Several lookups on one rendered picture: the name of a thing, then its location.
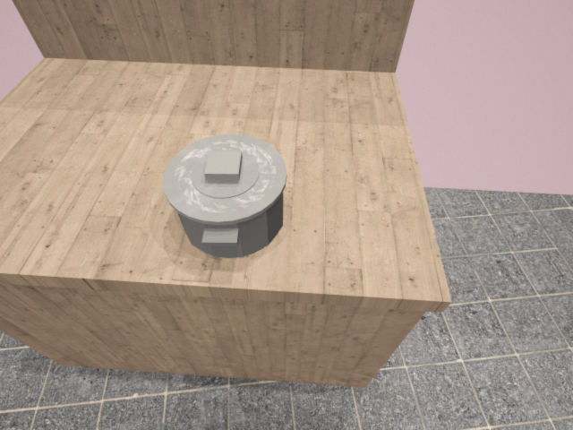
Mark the knob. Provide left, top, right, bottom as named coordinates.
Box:
left=204, top=150, right=243, bottom=180

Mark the pot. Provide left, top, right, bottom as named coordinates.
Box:
left=177, top=193, right=283, bottom=258

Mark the table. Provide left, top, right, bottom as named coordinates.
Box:
left=0, top=0, right=452, bottom=388

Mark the lid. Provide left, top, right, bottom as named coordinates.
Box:
left=162, top=133, right=287, bottom=225

